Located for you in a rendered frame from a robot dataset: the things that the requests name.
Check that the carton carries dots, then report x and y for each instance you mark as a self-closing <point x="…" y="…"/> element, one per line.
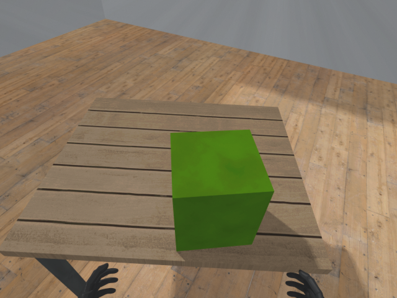
<point x="220" y="189"/>

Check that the robot left hand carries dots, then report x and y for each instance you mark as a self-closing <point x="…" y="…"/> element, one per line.
<point x="91" y="288"/>

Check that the table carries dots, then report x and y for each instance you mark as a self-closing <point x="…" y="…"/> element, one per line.
<point x="108" y="195"/>

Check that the robot right hand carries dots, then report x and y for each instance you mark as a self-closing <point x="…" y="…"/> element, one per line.
<point x="310" y="287"/>

